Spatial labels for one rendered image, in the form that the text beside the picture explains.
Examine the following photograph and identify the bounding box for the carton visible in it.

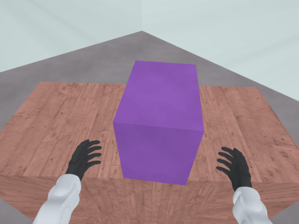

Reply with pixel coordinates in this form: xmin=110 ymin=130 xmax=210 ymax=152
xmin=113 ymin=60 xmax=204 ymax=185

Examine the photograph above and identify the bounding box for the robot left hand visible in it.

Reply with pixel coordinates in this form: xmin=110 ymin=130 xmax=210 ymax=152
xmin=66 ymin=139 xmax=102 ymax=181

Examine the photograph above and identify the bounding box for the pedestal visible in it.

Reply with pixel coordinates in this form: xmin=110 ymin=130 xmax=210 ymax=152
xmin=0 ymin=82 xmax=299 ymax=224

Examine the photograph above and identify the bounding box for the right robot forearm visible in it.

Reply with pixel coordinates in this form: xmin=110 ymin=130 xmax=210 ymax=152
xmin=233 ymin=187 xmax=273 ymax=224

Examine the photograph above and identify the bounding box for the left robot forearm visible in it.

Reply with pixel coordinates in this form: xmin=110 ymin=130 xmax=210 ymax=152
xmin=33 ymin=174 xmax=81 ymax=224

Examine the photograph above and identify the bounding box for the robot right hand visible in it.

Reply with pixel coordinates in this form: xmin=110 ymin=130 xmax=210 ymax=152
xmin=216 ymin=147 xmax=252 ymax=191

